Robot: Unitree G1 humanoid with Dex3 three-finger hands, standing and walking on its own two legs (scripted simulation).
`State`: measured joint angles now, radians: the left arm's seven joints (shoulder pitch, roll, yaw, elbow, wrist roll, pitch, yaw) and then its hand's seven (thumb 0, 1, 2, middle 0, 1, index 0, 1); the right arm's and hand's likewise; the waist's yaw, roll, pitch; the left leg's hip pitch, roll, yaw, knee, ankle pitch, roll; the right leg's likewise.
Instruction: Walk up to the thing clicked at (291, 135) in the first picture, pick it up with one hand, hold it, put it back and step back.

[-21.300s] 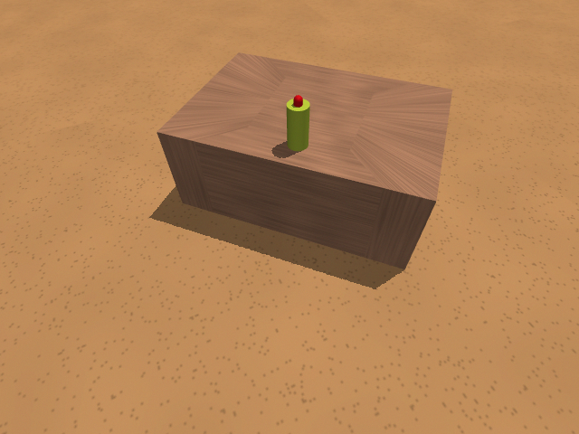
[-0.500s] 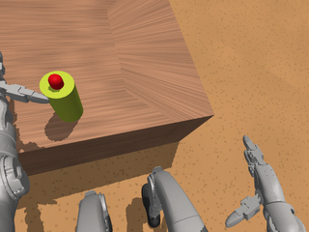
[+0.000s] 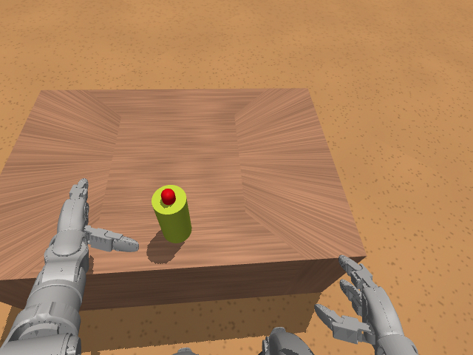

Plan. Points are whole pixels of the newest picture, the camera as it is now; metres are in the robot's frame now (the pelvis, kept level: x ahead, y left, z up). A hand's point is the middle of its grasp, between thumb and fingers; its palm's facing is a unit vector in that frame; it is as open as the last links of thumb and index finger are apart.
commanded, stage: home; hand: left
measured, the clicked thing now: (172, 212) +0.47 +0.13 -0.19
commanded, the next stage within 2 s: none
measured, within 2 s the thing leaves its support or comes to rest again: neither
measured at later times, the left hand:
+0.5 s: hand (121, 353) +0.16 +0.18 -0.05, palm faces +0.14 -0.96 -0.25, open 17.0 cm
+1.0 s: hand out of the picture +0.11 +0.20 -0.08, palm faces -0.01 -0.93 -0.36, open 17.1 cm
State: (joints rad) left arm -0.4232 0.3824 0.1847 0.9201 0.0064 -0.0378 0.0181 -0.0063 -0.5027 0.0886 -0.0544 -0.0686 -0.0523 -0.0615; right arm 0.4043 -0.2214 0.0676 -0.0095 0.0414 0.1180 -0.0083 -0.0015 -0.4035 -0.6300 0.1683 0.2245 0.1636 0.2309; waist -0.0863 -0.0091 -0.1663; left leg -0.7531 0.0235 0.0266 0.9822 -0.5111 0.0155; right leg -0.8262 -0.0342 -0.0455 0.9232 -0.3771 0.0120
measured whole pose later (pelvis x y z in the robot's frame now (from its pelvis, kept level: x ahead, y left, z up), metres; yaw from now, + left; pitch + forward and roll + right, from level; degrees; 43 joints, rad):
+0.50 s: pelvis +0.01 -0.01 +0.02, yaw +2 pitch +7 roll -1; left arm 0.44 0.21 -0.03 0.15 -0.04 0.10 0.12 -0.01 -0.45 0.11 -0.06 -0.08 -0.06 -0.07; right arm 0.30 -0.22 0.03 0.40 0.05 0.06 -0.13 0.01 -0.77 -0.82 0.19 0.28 0.19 0.28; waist 0.01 0.01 -0.08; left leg -0.51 0.02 0.00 0.88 -0.49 0.00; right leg -0.58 -0.04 -0.07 0.84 -0.38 0.00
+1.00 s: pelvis +0.00 -0.02 +0.03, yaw +2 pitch +1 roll +0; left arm 0.30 0.28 -0.03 0.58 0.06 0.04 0.02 0.00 -0.48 0.10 -0.06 -0.07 -0.06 -0.06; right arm 0.23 -0.28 0.00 0.74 -0.07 0.00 -0.04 0.01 -0.74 -0.81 0.19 0.27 0.19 0.28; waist 0.01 0.03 -0.03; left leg -0.34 0.01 0.00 0.76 -0.43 0.00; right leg -0.42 -0.04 -0.07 0.75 -0.34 -0.01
